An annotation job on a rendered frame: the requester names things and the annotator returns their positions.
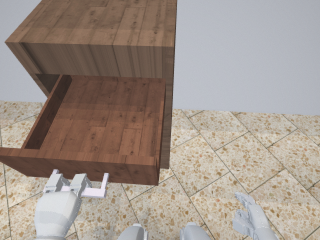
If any cabinet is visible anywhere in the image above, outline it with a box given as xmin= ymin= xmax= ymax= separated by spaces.
xmin=5 ymin=0 xmax=177 ymax=169

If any left robot hand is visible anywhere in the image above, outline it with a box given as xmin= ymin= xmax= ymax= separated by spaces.
xmin=34 ymin=173 xmax=92 ymax=238

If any right robot thigh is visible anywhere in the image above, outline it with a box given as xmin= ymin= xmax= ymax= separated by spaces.
xmin=179 ymin=225 xmax=211 ymax=240

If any right robot hand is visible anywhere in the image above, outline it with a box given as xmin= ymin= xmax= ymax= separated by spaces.
xmin=232 ymin=191 xmax=271 ymax=238

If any drawer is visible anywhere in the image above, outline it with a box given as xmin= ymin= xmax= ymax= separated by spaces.
xmin=0 ymin=74 xmax=166 ymax=186

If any robot right forearm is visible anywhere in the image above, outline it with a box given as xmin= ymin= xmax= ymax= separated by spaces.
xmin=253 ymin=227 xmax=280 ymax=240

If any handle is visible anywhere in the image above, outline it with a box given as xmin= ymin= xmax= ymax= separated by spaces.
xmin=43 ymin=169 xmax=110 ymax=199

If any robot right shin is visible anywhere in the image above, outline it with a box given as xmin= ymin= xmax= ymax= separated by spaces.
xmin=186 ymin=222 xmax=196 ymax=226

